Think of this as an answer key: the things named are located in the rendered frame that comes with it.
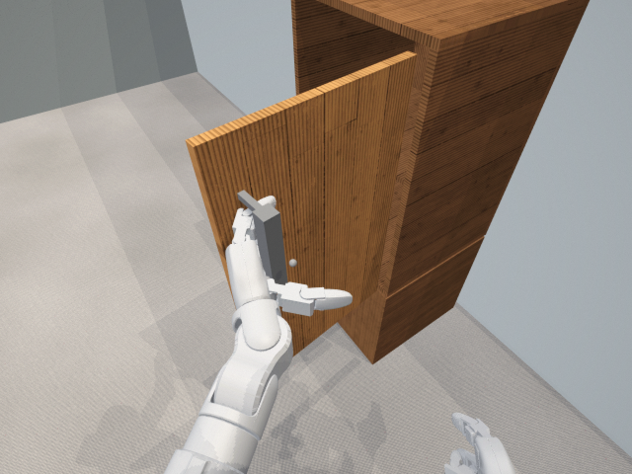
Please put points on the handle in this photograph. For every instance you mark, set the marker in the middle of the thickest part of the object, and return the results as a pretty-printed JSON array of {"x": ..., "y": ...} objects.
[{"x": 269, "y": 236}]

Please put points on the cupboard door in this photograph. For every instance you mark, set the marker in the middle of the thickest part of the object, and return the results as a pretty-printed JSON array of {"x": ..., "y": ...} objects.
[{"x": 330, "y": 157}]

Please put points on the left robot hand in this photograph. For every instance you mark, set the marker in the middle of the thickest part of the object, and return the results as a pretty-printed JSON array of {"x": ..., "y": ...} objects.
[{"x": 248, "y": 278}]

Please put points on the left robot forearm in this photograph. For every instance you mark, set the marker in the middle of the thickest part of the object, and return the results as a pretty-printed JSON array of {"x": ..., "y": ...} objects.
[{"x": 236, "y": 410}]

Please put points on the right robot hand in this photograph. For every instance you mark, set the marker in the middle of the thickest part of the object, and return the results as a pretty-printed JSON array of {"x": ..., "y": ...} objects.
[{"x": 490, "y": 455}]

